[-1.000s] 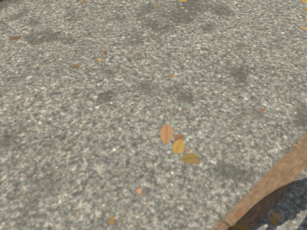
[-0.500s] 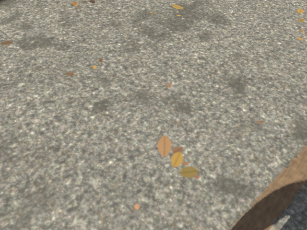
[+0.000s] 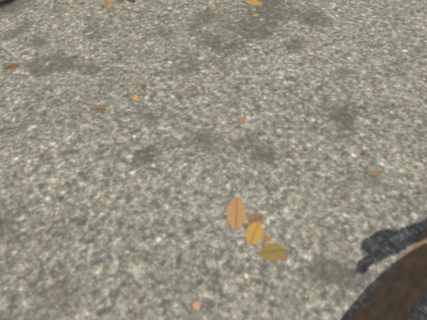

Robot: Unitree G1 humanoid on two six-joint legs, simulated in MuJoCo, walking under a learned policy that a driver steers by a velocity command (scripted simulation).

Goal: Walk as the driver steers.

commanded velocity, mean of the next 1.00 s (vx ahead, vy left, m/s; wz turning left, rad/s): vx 0.14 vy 0.00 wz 0.00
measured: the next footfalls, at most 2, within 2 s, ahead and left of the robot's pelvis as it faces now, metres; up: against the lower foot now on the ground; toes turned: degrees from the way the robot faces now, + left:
left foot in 1.32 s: +0.46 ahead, +0.11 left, +0.00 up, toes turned +3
right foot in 1.90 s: +0.78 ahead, -0.13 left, +0.00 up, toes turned -2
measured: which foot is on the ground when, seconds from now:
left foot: down 0.00-0.80, up 0.82-1.00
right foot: down 0.00-1.00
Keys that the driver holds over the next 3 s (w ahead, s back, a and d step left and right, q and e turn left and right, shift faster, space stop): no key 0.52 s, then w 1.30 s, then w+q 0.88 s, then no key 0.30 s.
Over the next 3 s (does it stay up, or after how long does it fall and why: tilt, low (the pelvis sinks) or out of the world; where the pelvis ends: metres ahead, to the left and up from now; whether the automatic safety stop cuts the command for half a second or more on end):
stays up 1.17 0.11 -0.01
